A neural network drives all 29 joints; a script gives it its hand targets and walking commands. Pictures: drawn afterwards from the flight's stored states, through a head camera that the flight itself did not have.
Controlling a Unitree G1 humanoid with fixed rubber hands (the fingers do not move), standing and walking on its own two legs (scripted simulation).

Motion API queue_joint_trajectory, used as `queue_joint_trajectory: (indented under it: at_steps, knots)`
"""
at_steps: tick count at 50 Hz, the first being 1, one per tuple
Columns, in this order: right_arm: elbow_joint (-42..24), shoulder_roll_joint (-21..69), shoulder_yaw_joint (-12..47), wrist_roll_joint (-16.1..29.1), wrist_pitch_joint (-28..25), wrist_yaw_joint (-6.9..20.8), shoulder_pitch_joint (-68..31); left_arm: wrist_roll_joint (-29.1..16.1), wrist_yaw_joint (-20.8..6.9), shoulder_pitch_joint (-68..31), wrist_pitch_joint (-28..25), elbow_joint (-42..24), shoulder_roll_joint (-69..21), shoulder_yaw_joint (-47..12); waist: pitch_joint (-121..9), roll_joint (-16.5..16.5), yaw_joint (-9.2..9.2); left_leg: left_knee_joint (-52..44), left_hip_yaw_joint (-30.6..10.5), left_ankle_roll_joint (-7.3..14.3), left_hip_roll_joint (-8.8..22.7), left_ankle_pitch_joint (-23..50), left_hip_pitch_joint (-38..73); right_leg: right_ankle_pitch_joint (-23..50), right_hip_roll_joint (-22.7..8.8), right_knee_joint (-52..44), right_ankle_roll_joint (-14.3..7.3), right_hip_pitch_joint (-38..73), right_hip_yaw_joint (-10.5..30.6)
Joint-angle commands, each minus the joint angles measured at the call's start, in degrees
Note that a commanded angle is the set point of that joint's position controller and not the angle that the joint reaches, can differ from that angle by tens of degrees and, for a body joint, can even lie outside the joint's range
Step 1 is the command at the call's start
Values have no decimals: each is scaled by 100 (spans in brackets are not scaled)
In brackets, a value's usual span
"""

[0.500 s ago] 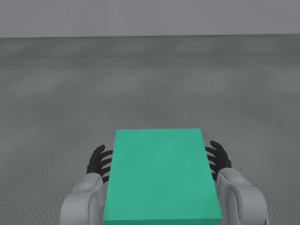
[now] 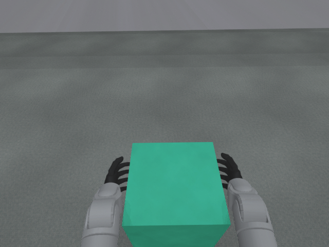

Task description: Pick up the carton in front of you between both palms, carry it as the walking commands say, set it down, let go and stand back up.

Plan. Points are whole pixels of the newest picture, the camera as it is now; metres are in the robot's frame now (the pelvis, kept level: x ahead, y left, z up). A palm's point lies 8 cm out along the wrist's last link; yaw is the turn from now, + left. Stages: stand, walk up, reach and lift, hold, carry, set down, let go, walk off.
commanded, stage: carry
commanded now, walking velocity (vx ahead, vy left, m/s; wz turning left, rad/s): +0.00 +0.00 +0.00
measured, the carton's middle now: (173, 199) +0.27 +0.00 -0.05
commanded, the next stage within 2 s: hold in 0.84 s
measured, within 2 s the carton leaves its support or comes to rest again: neither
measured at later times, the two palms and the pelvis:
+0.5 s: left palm (109, 189) +0.26 +0.15 +0.04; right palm (234, 184) +0.26 -0.15 +0.04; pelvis -0.02 +0.00 +0.00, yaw +0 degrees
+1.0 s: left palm (103, 199) +0.23 +0.16 +0.04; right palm (233, 192) +0.24 -0.14 +0.04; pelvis -0.03 +0.00 +0.01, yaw +3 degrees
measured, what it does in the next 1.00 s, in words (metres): stands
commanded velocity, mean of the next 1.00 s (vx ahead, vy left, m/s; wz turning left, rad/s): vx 0.00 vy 0.00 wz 0.00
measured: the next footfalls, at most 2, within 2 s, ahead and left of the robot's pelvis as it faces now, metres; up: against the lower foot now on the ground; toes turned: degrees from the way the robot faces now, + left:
none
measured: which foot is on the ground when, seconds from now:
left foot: down 0.00-1.00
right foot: down 0.00-1.00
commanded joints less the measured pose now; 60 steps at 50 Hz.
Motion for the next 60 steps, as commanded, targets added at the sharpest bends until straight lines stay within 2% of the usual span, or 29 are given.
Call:
queue_joint_trajectory:
  at_steps: [1,4,8,13,20,42,43,44,45,46,47,49,50,52,56,60]
  knots:
    - [-323,3805,2832,1030,-506,981,-2526,-1010,-971,-2599,-546,-364,-3768,-2791,-1200,-4,-15,-468,-467,87,663,2096,-241,1691,-536,-200,-33,1075,615]
    - [-379,4346,3137,1156,-479,1110,-2670,-1134,-1099,-2746,-523,-456,-4292,-3080,-1295,-11,-19,-443,-489,95,658,2098,-227,1698,-545,-202,-40,1096,629]
    - [-610,4794,3373,1298,-154,1209,-2557,-1280,-1196,-2650,-194,-706,-4722,-3311,-1412,-16,-24,-365,-501,101,658,2171,-215,1818,-563,-171,-54,1102,628]
    - [-492,4752,3139,1171,28,1253,-2410,-1170,-1238,-2504,-10,-571,-4698,-3094,-1336,-17,-21,-347,-500,107,653,2099,-319,1834,-570,-183,-51,1025,627]
    - [-544,4910,3197,1237,19,1286,-2624,-1257,-1282,-2754,-18,-632,-4855,-3160,-1270,-31,-17,-423,-526,135,632,1775,-429,1579,-567,-257,-46,976,655]
    - [-503,4944,3175,1228,40,1309,-2634,-1236,-1301,-2747,5,-563,-4884,-3108,-1337,-35,-14,-408,-551,162,628,1692,-506,1492,-576,-282,-30,939,657]
    - [-598,4966,3098,1280,60,1297,-1972,-1201,-1305,-2162,-24,-428,-4996,-2893,-689,413,-100,-768,-1415,121,-513,3535,-521,2717,951,-404,-171,2429,1522]
    - [-797,4789,3127,1227,-47,1255,-2148,-1122,-1232,-2295,-164,-635,-4892,-2912,-1031,374,34,-727,-1447,57,-478,3777,-607,3081,898,-434,-207,2893,1735]
    - [-820,4752,3031,1122,-44,1223,-2081,-1001,-1206,-2182,-163,-560,-4690,-2809,-1016,27,-61,-770,-1416,108,-495,3503,-114,2816,889,-560,-132,2623,1721]
    - [-870,4596,3079,1147,-52,1253,-2297,-868,-1153,-2141,-194,-488,-4653,-2664,-865,267,74,-911,-1394,118,-539,3137,69,2800,888,-548,-33,2414,1679]
    - [-821,4705,3162,1181,-71,1241,-2334,-915,-1143,-2277,-227,-456,-4686,-2667,-847,109,80,-907,-1388,78,-538,3283,-160,2841,945,-566,-8,2628,1673]
    - [-892,4619,3140,1175,-121,1183,-2229,-980,-1121,-2199,-287,-502,-4586,-2721,-917,56,43,-912,-1417,71,-528,3578,96,2904,992,-601,14,2639,1684]
    - [-953,4524,3129,1163,-141,1198,-2361,-897,-1096,-2216,-297,-458,-4534,-2646,-955,222,91,-1056,-1401,77,-532,3040,259,2424,1026,-652,36,2559,1624]
    - [-819,4634,3113,1139,-152,1202,-2389,-949,-1135,-2453,-306,-420,-4586,-2739,-769,58,36,-1009,-1377,55,-528,3001,294,2167,1056,-725,35,2347,1606]
    - [-518,4725,2902,973,-148,1164,-2299,-1113,-1267,-2792,-291,-373,-4677,-2878,-580,136,-158,-1129,-1385,36,-509,2161,-124,1569,1049,-779,-47,2547,1590]
    - [-342,4842,2816,915,-100,1210,-2465,-1057,-1342,-2917,-277,-140,-4734,-2727,-303,128,-139,-1257,-1383,130,-483,1329,-653,1159,1005,-758,-33,2758,1558]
